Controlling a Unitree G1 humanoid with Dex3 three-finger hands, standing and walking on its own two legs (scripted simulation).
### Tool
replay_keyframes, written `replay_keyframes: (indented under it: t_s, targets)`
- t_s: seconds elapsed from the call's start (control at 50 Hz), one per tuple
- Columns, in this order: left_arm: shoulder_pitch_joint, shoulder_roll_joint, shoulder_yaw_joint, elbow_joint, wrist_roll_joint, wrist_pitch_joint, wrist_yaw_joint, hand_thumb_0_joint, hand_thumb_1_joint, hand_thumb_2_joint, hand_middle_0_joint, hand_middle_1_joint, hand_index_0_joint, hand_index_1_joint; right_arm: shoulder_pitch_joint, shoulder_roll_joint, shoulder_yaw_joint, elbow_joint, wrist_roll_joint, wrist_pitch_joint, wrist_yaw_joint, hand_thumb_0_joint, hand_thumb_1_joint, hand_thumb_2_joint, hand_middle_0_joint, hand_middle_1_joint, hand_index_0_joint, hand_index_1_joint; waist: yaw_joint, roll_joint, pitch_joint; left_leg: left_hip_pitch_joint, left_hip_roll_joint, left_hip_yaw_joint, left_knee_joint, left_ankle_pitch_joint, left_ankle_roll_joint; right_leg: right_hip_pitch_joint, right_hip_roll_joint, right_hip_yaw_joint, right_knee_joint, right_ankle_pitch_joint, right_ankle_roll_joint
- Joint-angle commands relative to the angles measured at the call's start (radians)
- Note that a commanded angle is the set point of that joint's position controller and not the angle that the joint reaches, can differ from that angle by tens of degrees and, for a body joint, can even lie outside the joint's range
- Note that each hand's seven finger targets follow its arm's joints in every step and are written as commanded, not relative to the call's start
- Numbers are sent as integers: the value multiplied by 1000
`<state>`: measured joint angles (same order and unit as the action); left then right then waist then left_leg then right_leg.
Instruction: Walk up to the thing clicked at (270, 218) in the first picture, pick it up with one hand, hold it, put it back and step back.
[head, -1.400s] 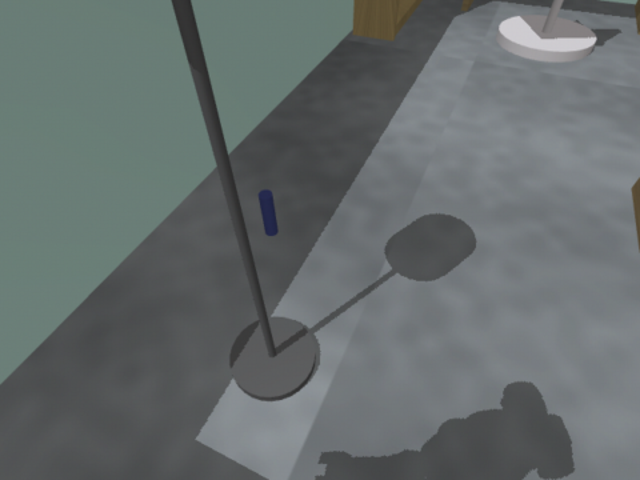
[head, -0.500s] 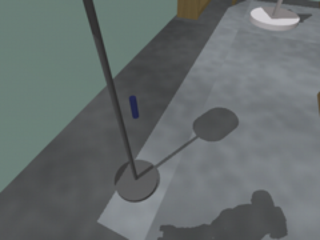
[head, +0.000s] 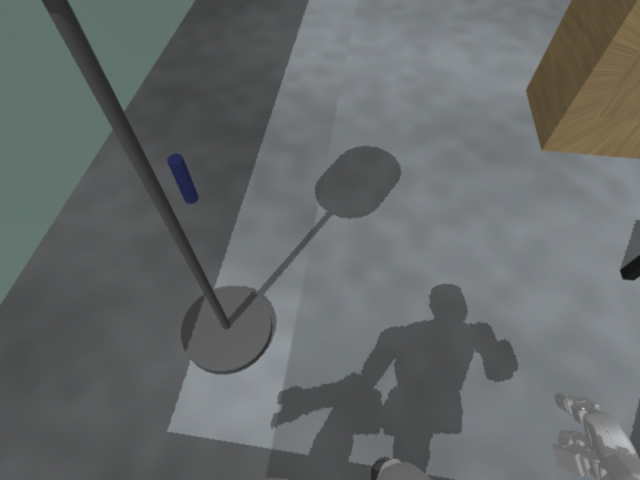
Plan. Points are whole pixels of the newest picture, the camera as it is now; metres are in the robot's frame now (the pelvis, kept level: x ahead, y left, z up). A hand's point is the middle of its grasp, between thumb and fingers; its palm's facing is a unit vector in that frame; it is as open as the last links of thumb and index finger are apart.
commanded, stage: walk up
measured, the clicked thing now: (183, 180) +1.12 +0.54 -0.66
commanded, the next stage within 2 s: none
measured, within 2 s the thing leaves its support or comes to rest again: neither
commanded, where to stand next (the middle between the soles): +0.07 -0.03 m, yaw -57 degrees
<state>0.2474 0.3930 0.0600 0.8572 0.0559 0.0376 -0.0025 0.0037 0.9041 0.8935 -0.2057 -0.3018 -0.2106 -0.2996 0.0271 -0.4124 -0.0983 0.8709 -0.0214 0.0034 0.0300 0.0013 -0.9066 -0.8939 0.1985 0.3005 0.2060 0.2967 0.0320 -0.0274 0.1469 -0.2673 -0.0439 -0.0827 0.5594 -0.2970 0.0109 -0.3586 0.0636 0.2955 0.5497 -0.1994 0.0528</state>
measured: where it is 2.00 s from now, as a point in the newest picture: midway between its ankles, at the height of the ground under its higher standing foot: outside the picture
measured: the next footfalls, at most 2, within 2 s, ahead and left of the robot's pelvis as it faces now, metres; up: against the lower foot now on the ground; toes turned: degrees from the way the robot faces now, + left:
right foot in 0.44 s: +0.00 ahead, -0.11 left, +0.00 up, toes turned -24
left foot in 0.84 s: +0.21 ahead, +0.02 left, +0.00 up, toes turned -36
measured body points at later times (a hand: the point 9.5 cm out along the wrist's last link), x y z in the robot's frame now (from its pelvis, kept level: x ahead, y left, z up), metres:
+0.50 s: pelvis +0.01 +0.00 -0.01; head +0.05 -0.04 +0.44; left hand +0.28 +0.21 -0.09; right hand -0.10 -0.31 -0.13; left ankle +0.00 +0.12 -0.71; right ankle -0.03 -0.10 -0.73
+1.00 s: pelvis +0.06 +0.01 -0.01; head +0.13 +0.00 +0.44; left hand +0.33 +0.19 -0.14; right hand -0.04 -0.31 -0.08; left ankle +0.18 +0.05 -0.73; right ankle -0.05 -0.08 -0.65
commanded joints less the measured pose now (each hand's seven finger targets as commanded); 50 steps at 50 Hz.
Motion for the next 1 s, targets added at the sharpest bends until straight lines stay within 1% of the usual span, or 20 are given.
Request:
replay_keyframes:
  t_s: [0.0, 0.02, 0.04, 0.08, 0.14, 0.26, 0.36, 0.4, 0.42, 0.44, 0.46, 0.48, 0.56, 0.72, 0.8, 0.82, 0.84, 0.88, 0.94, 0.98]
  targets:
    - [10, 188, 52, -165, -4, -21, 23, 0, 900, 900, -200, -300, -200, -300, 76, -260, -84, -111, -19, -1, -38, 0, -900, -900, 200, 300, 200, 300, -63, 216, -243, 287, 469, -339, -251, 220, 178, -232, -2, -115, 411, -365, -26]
    - [32, 207, 56, -153, -5, -11, 17, 0, 900, 900, -200, -300, -200, -300, 31, -289, -93, -130, -13, -2, -34, 0, -900, -900, 200, 300, 200, 300, -58, 269, -204, 139, 528, -379, -317, 103, 261, -174, -43, -159, 507, -363, -17]
    - [22, 238, 71, -134, -7, -6, 8, 0, 900, 900, -200, -300, -200, -300, -17, -251, -82, -150, -11, -4, -28, 0, -900, -900, 200, 300, 200, 300, -39, 209, -121, 53, 477, -307, -345, 94, 249, -137, -61, -178, 563, -306, -21]
    - [25, 222, 83, -120, -21, 2, -26, 0, 900, 900, -200, -300, -200, -300, -5, -193, -61, -160, -12, -16, -30, 0, -900, -900, 200, 300, 200, 300, -19, 162, -74, 83, 313, -115, -305, 168, 143, -158, -60, -180, 574, -176, -34]
    - [1, 183, 55, -163, -29, 3, -56, 0, 900, 900, -200, -300, -200, -300, 113, -207, -56, -138, -3, -28, -31, 0, -900, -900, 200, 300, 200, 300, -61, 187, -66, 194, 246, 5, -264, 227, 76, -200, -63, -228, 433, -104, -37]
    - [-109, 181, 44, -219, -32, -12, -61, 0, 900, 900, -200, -300, -200, -300, 281, -250, -68, -180, 11, -38, -13, 0, -900, -900, 200, 300, 200, 300, -133, 174, -119, 265, 378, 21, -224, 308, 114, -148, -99, -295, 243, -180, -43]
    - [-53, 167, 46, -210, -39, -25, -55, 0, 900, 900, -200, -300, -200, -300, 281, -251, -65, -215, 15, -28, -10, 0, -900, -900, 200, 300, 200, 300, -100, 180, -158, 215, 372, 118, -79, 458, 113, 8, -65, -343, 92, -199, -88]
    - [19, 179, 60, -184, -27, -32, -48, 0, 900, 900, -200, -300, -200, -300, 260, -249, -64, -229, 19, -22, -10, 0, -900, -900, 200, 300, 200, 300, -44, 127, -199, 138, 333, 204, 92, 479, 93, 170, -36, -356, -83, -154, -132]
    - [131, 233, 85, -153, -25, -45, -38, 0, 900, 900, -200, -300, -200, -300, 251, -213, -48, -242, 28, -21, -7, 0, -900, -900, 200, 300, 200, 300, 26, -1, -256, 4, 264, 254, 330, 407, 54, 381, -68, -251, -187, -116, -178]
    - [166, 316, 108, -158, -22, -58, -24, 0, 900, 900, -200, -300, -200, -300, 264, -132, -18, -266, 34, -22, -3, 0, -900, -900, 200, 300, 200, 300, 36, -274, -262, -303, 107, 252, 528, -144, 1, 563, -268, 105, -202, 62, -253]
    - [124, 311, 105, -194, -27, -61, -16, 0, 900, 900, -200, -300, -200, -300, 238, -157, -15, -271, 35, -20, -8, 0, -900, -900, 200, 300, 200, 300, 42, -212, -223, -502, 60, 170, 562, -312, -30, 617, -374, 279, -166, 219, -352]
    - [128, 322, 112, -197, -41, -51, -11, 0, 900, 900, -200, -300, -200, -300, 218, -206, -23, -271, 27, -24, -17, 0, -900, -900, 200, 300, 200, 300, 63, -209, -230, -429, 101, 92, 605, -358, -40, 504, -434, 336, -159, 278, -429]
    - [33, 233, 79, -210, -62, -48, 12, 0, 900, 900, -200, -300, -200, -300, 234, -185, -15, -211, 26, -31, -3, 0, -900, -900, 200, 300, 200, 300, -18, -97, -120, -334, 115, 71, 493, -140, -22, 353, -215, 7, -135, 396, -256]
    - [30, 236, 75, -274, -28, -38, 9, 0, 900, 900, -200, -300, -200, -300, 224, -151, -24, -215, 17, -26, -46, 0, -900, -900, 200, 300, 200, 300, -16, -133, -107, -118, 53, 93, 272, -39, -3, 75, -154, 2, -13, 521, -257]
    - [-19, 202, 57, -312, -46, -19, 13, 0, 900, 900, -200, -300, -200, -300, 338, -153, -39, -183, 0, -39, -60, 0, -900, -900, 200, 300, 200, 300, -95, -50, -149, 175, 36, 66, -28, 189, 30, -95, -93, 23, 154, 275, -176]
    - [5, 151, 43, -322, -58, -22, 16, 0, 900, 900, -200, -300, -200, -300, 363, -218, -54, -194, -15, -47, -64, 0, -900, -900, 200, 300, 200, 300, -112, 124, -208, 259, 195, -137, -133, 258, 75, -143, 4, -38, 348, 125, -113]
    - [99, 112, 34, -298, -55, -16, 22, 0, 900, 900, -200, -300, -200, -300, 337, -263, -63, -211, -9, -50, -69, 0, -900, -900, 200, 300, 200, 300, -59, 263, -247, 307, 459, -379, -159, 424, 134, -221, 110, -140, 548, -392, -71]
    - [162, 208, 44, -235, -38, -2, 37, 0, 900, 900, -200, -300, -200, -300, 235, -302, -74, -223, 18, -48, -64, 0, -900, -900, 200, 300, 200, 300, -35, 215, -233, 171, 546, -440, -188, 304, 257, -169, 15, -138, 717, -408, -62]
    - [97, 231, 77, -213, -47, -2, 14, 0, 900, 900, -200, -300, -200, -300, 202, -211, -41, -245, 2, -45, -66, 0, -900, -900, 200, 300, 200, 300, -38, 188, -131, 47, 358, -124, -163, 361, 183, -155, -9, -137, 749, -303, -60]
    - [123, 210, 70, -205, -54, 1, -1, 0, 900, 900, -200, -300, -200, -300, 209, -224, -40, -234, 3, -45, -60, 0, -900, -900, 200, 300, 200, 300, -41, 213, -137, 49, 319, -51, -155, 268, 183, -156, -10, -158, 699, -250, -55]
